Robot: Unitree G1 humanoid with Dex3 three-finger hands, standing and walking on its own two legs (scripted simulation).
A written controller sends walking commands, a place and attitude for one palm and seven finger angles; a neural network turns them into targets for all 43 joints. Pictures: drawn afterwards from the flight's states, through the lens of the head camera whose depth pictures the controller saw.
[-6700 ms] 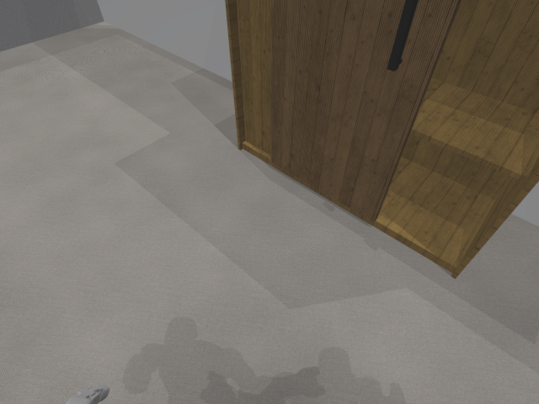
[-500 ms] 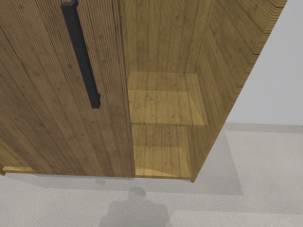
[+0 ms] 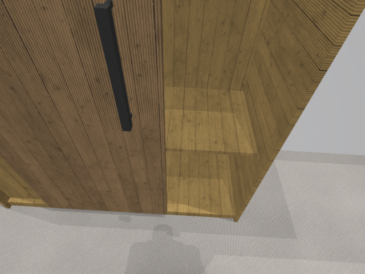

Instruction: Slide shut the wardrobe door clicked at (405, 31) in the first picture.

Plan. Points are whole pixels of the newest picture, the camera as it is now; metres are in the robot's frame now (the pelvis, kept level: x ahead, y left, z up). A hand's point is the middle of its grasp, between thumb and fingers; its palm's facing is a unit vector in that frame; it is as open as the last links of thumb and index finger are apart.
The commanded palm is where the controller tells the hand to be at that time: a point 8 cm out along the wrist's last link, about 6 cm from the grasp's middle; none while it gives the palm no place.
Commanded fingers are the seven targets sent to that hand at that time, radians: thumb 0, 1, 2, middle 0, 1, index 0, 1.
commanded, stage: come to a stop and stand still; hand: left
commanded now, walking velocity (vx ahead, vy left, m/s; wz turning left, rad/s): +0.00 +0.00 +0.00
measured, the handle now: (119, 76) +0.51 +0.20 +0.17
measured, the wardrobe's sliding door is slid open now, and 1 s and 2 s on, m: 0.38 0.38 0.38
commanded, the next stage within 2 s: look again from close up in 0.52 s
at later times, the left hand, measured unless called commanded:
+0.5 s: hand out of the picture +0.00 +0.17 -0.18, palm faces +0.03 -0.99 -0.17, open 7.4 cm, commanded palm none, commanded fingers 0.00 0.90 0.90 -0.20 -0.30 -0.20 -0.30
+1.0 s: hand out of the picture +0.01 +0.16 -0.17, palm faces +0.02 -0.99 -0.16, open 7.4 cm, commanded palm none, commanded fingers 0.00 0.90 0.90 -0.20 -0.30 -0.20 -0.30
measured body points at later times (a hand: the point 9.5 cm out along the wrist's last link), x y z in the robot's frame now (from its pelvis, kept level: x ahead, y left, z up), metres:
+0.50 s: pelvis +0.01 +0.01 +0.00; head +0.02 +0.02 +0.45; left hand +0.00 +0.23 -0.16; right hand +0.01 -0.20 -0.16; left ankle +0.04 +0.09 -0.74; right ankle +0.02 -0.13 -0.74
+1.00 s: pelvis +0.02 +0.01 +0.00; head +0.03 +0.01 +0.45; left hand +0.01 +0.21 -0.16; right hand +0.01 -0.21 -0.16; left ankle +0.04 +0.09 -0.74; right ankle +0.02 -0.13 -0.74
